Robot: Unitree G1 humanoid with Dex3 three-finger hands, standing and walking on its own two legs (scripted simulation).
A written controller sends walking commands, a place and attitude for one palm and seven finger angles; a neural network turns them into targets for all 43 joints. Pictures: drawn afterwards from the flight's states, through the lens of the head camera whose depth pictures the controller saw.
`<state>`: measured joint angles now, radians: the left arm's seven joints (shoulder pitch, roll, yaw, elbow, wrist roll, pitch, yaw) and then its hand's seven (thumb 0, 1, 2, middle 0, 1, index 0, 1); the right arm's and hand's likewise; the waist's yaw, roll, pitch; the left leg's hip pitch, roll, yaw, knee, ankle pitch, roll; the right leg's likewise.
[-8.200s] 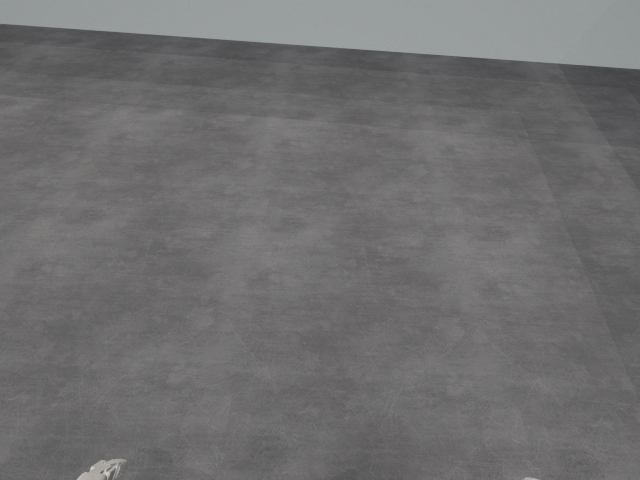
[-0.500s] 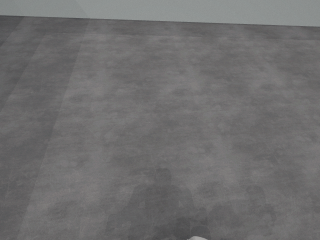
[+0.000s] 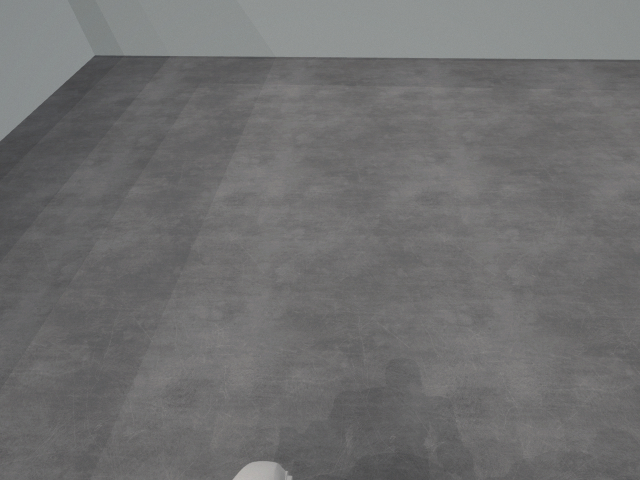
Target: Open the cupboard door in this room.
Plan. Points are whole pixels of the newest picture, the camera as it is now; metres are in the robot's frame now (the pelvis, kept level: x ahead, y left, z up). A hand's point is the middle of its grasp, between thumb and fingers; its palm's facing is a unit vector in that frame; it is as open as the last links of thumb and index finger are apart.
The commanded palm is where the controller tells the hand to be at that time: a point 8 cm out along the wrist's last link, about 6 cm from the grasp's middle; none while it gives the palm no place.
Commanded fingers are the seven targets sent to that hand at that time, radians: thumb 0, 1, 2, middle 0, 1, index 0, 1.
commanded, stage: turn or walk to find it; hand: left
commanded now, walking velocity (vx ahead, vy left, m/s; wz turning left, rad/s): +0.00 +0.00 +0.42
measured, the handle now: out of the picture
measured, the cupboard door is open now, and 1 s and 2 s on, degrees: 0 0 0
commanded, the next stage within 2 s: none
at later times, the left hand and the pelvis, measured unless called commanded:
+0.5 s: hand out of the picture +0.01 +0.26 -0.17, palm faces +0.23 -0.94 -0.25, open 7.4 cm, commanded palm none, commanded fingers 0.00 0.90 0.90 -0.20 -0.30 -0.20 -0.30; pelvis -0.03 +0.04 +0.00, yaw +11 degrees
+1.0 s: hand out of the picture -0.08 +0.20 -0.16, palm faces +0.43 -0.87 -0.24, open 7.4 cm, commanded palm none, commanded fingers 0.00 0.90 0.90 -0.20 -0.30 -0.20 -0.30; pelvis -0.05 +0.01 +0.00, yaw +25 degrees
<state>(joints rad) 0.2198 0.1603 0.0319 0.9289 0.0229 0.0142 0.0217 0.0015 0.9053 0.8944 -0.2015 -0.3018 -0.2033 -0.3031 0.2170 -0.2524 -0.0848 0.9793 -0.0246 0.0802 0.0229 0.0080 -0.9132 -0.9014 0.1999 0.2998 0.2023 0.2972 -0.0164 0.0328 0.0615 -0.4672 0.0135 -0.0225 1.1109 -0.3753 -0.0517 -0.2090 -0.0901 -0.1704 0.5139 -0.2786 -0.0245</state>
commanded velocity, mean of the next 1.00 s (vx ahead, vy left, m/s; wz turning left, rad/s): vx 0.00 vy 0.00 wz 0.42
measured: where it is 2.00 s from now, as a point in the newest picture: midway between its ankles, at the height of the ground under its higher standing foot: outside the picture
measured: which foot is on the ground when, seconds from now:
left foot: up 0.00-0.20, down 0.22-0.66, up 0.68-1.00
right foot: down 0.00-0.22, up 0.24-0.62, down 0.64-1.00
